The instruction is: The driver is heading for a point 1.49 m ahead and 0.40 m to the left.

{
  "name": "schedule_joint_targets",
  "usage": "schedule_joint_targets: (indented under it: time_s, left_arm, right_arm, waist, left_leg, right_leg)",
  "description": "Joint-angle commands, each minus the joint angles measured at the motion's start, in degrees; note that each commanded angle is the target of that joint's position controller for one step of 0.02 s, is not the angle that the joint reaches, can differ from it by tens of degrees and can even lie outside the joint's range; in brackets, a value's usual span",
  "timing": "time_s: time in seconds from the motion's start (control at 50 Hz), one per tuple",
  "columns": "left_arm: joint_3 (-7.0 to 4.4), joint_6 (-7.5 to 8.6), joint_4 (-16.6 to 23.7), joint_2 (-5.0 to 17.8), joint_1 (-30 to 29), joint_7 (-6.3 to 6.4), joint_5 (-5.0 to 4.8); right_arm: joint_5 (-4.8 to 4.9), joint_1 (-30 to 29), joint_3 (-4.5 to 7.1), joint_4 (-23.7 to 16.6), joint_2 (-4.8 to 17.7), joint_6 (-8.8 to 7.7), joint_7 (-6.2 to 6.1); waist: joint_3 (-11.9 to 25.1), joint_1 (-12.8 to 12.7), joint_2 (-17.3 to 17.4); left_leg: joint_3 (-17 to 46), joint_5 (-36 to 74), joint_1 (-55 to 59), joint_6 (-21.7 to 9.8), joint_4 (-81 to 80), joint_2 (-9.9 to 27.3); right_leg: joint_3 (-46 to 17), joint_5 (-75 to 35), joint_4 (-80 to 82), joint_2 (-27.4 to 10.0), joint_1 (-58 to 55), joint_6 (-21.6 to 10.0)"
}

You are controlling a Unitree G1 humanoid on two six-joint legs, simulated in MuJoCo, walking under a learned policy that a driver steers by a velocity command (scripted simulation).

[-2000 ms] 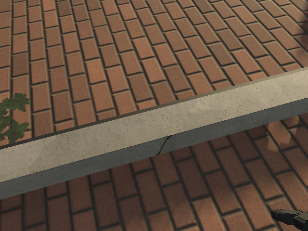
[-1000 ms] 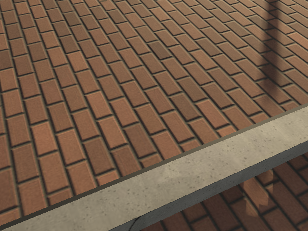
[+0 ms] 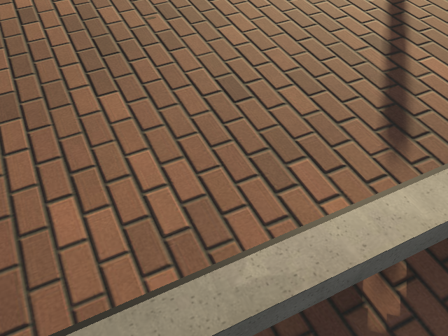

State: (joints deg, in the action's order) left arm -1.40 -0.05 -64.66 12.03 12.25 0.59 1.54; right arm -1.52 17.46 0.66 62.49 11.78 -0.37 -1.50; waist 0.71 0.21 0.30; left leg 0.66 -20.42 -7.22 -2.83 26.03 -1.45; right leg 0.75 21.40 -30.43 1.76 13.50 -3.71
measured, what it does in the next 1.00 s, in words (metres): walks ahead: left foot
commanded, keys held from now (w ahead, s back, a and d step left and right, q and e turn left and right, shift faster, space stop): w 0.36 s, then no key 0.14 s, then q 0.50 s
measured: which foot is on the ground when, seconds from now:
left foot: down 0.00-0.12, up 0.14-0.48, down 0.50-1.00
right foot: down 0.00-0.48, up 0.50-1.00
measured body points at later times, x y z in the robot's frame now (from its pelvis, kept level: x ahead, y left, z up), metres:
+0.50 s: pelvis +0.20 -0.01 -0.01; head +0.23 -0.01 +0.43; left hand +0.10 +0.20 -0.16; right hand +0.36 -0.24 -0.14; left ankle +0.31 +0.05 -0.74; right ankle +0.03 -0.10 -0.72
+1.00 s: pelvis +0.28 -0.04 +0.00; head +0.30 -0.03 +0.45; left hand +0.37 +0.22 -0.13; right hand +0.37 -0.30 -0.14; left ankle +0.31 +0.05 -0.74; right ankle +0.30 -0.16 -0.71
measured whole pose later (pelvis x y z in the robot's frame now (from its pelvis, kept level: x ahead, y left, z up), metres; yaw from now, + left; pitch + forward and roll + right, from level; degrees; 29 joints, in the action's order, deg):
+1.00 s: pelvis +0.28 -0.04 +0.00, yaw +12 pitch +1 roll -1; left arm -2.2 -0.6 -49.1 10.6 6.5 4.1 -1.7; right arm -0.2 15.8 5.0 49.3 13.1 2.6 -4.5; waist -1.5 3.7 1.2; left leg 6.6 -8.8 -19.5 -3.8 27.3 -6.1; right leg -3.2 24.2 -44.6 2.4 22.5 4.8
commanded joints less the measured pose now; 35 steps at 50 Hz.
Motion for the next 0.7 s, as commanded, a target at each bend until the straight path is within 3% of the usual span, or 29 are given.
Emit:
schedule_joint_targets:
  time_s: [0.02, 0.06, 0.1, 0.12, 0.14, 0.16, 0.18, 0.2, 0.24, 0.3, 0.38, 0.4, 0.44, 0.46, 0.48, 0.5, 0.52, 0.54, 0.56, 0.58, 0.6, 0.62, 0.64, 0.7]
  left_arm:
    - [-0.4, 2.2, 5.08, 3.6, -5.74, -0.85, 0.72]
    - [-0.54, 3.24, 5.39, 3.6, -3.11, -1.24, 0.31]
    - [-0.84, 4.21, 2.45, 3.28, 6.47, -1.01, -0.32]
    - [-1.79, 4.78, 0.62, 6.6, 13.42, -0.42, -0.26]
    - [-3.56, 4.77, -1.88, 12.13, 22.03, -0.18, -0.58]
    - [-3.22, 4.53, -2.33, 10.48, 22.27, -0.11, -0.18]
    - [-2.56, 4.83, -0.57, 8.18, 18.3, -0.12, 0.19]
    - [-2.18, 5.22, 0.9, 6.98, 14.8, -0.16, 0.41]
    - [-1.28, 6.0, 1.77, 4.95, 12.03, -0.05, 0.04]
    - [-0.45, 6.6, 0.5, 3.94, 15.03, 0.26, -0.63]
    - [0.49, 6.38, 0.52, 4.01, 14.56, 0.6, -0.65]
    - [0.62, 6.26, 0.21, 4.23, 15.43, 0.81, -0.38]
    - [0.79, 6.18, 0.27, 4.49, 15.41, 1.26, -0.3]
    - [0.6, 6.18, 0.82, 5.41, 13.59, 1.33, -0.77]
    - [0.24, 6.16, 1.59, 6.39, 10.31, 1.07, -1.98]
    - [0.22, 6.47, 2.45, 5.93, 8.89, 0.51, -3.02]
    - [0.65, 6.23, 4.01, 1.18, 11.43, 0.79, -2.86]
    - [0.15, 5.04, 1.68, 0.39, 20.2, 1.22, -2.83]
    - [0.27, 4.0, 1.61, 0.35, 18.79, 1.23, -1.1]
    - [-0.07, 3.48, 3.14, 0.89, 14.6, 1.1, 0.85]
    - [-0.78, 2.84, 4.47, 1.88, 11.42, 0.86, 1.47]
    - [-1.03, 2.02, 6.11, 2.42, 9.82, 0.43, 1.72]
    - [-1.01, 1.15, 7.25, 1.47, 9.03, 0.23, 1.54]
    - [-0.96, -0.22, 9.69, 0.26, 7.7, 0.81, 0.92]
  right_arm:
    - [0.13, 5.14, 2.53, 0.03, 9.67, -0.7, -0.14]
    - [0.26, 3.46, 2.78, -0.47, 9.32, -1.13, 0.18]
    - [0.61, -1.28, 2.62, -2.23, 7.37, -1.7, 0.59]
    - [0.93, -5.36, 1.82, -4.65, 4.54, -2.37, 0.98]
    - [0.08, -7.27, 1.44, -7.31, 2.73, -3.23, 1.5]
    - [-1.32, -8.46, 2.44, -7.6, 6.66, -3.32, 1.58]
    - [-1.12, -7.34, 2.48, -6.7, 5.65, -3.49, 1.87]
    - [-0.41, -5.88, 2.21, -5.83, 4.03, -3.86, 2.31]
    - [-0.44, -6.27, 2.39, -5.93, 3.87, -3.75, 2.99]
    - [-0.77, -9.49, 2.28, -7.47, 3.18, -2.76, 3.27]
    - [0.1, -18.63, 0.83, -11.54, 0.99, -2.61, 2.98]
    - [0.3, -17.02, 0.46, -11.09, 0.16, -2.59, 2.38]
    - [0.66, -5.43, 0.99, -6.88, 1.82, -2.52, 0.61]
    - [0.62, 1.38, 1.62, -4.55, 3.37, -2.88, 0.1]
    - [-0.15, 8.63, 2.42, -2.0, 4.7, -3.3, -0.38]
    - [-1.15, 13.45, 3.24, -0.28, 7.54, -4.02, -0.62]
    - [-1.58, 13.97, 3.81, -0.17, 12.39, -4.57, -0.2]
    - [0.6, 12.81, 3.54, -0.27, 11.71, -4.48, 0.67]
    - [1.61, 3.57, 2.79, -2.45, 7.58, -3.69, 0.77]
    - [1.77, -1.32, 1.77, -3.87, 3.7, -3.18, 0.65]
    - [1.18, -3.05, 1.26, -4.59, 2.17, -2.82, 0.47]
    - [0.81, -4.04, 1.31, -5.59, 2.59, -2.57, 0.12]
    - [0.39, -4.09, 1.51, -5.93, 3.55, -2.47, -0.06]
    - [-0.58, -2.12, 2.71, -7.16, 6.51, -2.52, 0.05]
  waist:
    - [-9.12, 1.94, 8.31]
    - [-9.78, -0.16, 7.52]
    - [-9.6, -4.8, 4.47]
    - [-9.07, -7.88, -4.56]
    - [-7.18, -9.78, -17.34]
    - [-8.55, -8.1, -10.53]
    - [-9.0, -5.38, -3.8]
    - [-7.7, -3.27, -1.91]
    - [-6.78, -1.34, -2.29]
    - [-5.95, -1.25, -3.63]
    - [-8.22, -1.87, -5.37]
    - [-7.07, -1.77, -6.95]
    - [-1.5, 2.0, -8.98]
    - [0.57, 5.13, -8.59]
    - [2.18, 9.59, -6.8]
    - [4.01, 11.49, -2.7]
    - [6.6, 6.83, 10.21]
    - [13.7, 2.53, 5.31]
    - [7.77, 0.03, 4.11]
    - [0.57, -0.51, 2.98]
    - [-1.65, -1.3, 1.38]
    - [-2.43, -2.23, 0.88]
    - [-2.18, -3.02, 0.65]
    - [0.65, -3.22, 1.7]
  left_leg:
    - [22.26, -21.42, 0.13, -9.57, -17.8, 16.63]
    - [20.37, -19.02, -2.84, -9.51, -16.47, 16.35]
    - [12.81, -12.95, -12.73, -6.69, -9.24, 11.04]
    - [4.78, -6.7, -22.08, -3.78, 2.89, 4.63]
    - [-4.14, -7.32, -32.66, -1.48, 19.98, -1.41]
    - [-1.7, -11.43, -37.78, -2.15, 30.88, -0.14]
    - [0.54, -7.34, -38.06, -2.71, 35.63, 2.48]
    - [0.98, -2.76, -36.37, -2.79, 36.91, 4.07]
    - [-0.04, 2.82, -33.93, -1.72, 35.4, 5.55]
    - [-3.65, 6.32, -33.87, 0.37, 33.06, 4.35]
    - [-7.9, 11.0, -25.91, 0.98, 16.46, 1.76]
    - [-9.32, 11.85, -20.67, 0.42, 13.98, 0.01]
    - [-9.19, 12.95, -9.49, -2.16, 14.9, -2.92]
    - [-7.41, 15.3, -3.47, -3.28, 11.5, -2.72]
    - [-6.92, 22.03, 4.76, -4.23, 3.11, -1.86]
    - [-3.32, 37.5, 14.64, -5.48, -0.51, 3.07]
    - [14.62, 81.24, 21.05, -10.51, 2.55, 20.57]
    - [21.31, 82.43, 18.08, -16.62, -0.02, 25.2]
    - [19.21, 62.03, 9.47, -18.14, -4.08, 22.72]
    - [17.45, 47.01, 1.77, -17.25, -7.61, 19.25]
    - [16.48, 40.2, -2.22, -15.82, -9.24, 16.71]
    - [14.08, 39.44, -6.69, -15.18, -9.75, 15.11]
    - [11.82, 40.24, -10.63, -14.63, -9.52, 14.2]
    - [10.51, 43.0, -12.6, -14.14, -7.43, 12.35]
  right_leg:
    - [1.75, 0.02, -4.75, -1.12, 11.8, -0.65]
    - [1.88, 1.01, -2.21, -1.87, 7.8, -1.55]
    - [0.77, -0.41, 6.45, -1.07, -7.86, -2.57]
    - [-11.98, 6.93, 13.9, -7.77, -16.54, -4.85]
    - [-30.41, 9.83, 21.73, -18.67, -25.78, -9.6]
    - [-33.81, 2.79, 20.73, -22.31, -25.64, -10.95]
    - [-28.81, -3.3, 19.27, -20.92, -23.39, -10.41]
    - [-24.6, -7.16, 19.65, -19.22, -21.35, -9.4]
    - [-17.1, -14.88, 21.44, -15.78, -18.87, -7.64]
    - [-9.54, -33.91, 20.47, -13.23, -18.97, -7.02]
    - [-2.42, -47.06, 19.94, -9.7, -12.21, -5.76]
    - [-0.93, -55.65, 17.53, -9.45, -11.17, -5.61]
    - [-0.82, -75.43, 6.48, -10.55, -10.95, -4.74]
    - [-1.42, -74.15, 0.1, -10.86, -9.63, -4.22]
    - [-1.01, -66.22, -9.19, -9.42, -6.43, -3.25]
    - [-0.27, -45.26, -21.91, -5.19, 1.67, -1.56]
    - [3.47, 12.93, -45.28, 3.6, 12.38, 0.82]
    - [-7.15, 8.35, -49.54, 2.81, 10.32, 0.74]
    - [-4.42, 4.47, -49.95, -0.32, 11.01, 1.62]
    - [-2.61, 3.6, -49.22, -1.45, 13.41, 2.17]
    - [-1.85, 2.86, -49.77, -2.06, 14.21, 2.82]
    - [-1.68, 1.5, -49.28, -2.66, 13.04, 3.36]
    - [-1.45, 0.53, -48.07, -2.55, 11.5, 3.77]
    - [-0.62, -0.79, -44.8, -1.46, 12.04, 5.26]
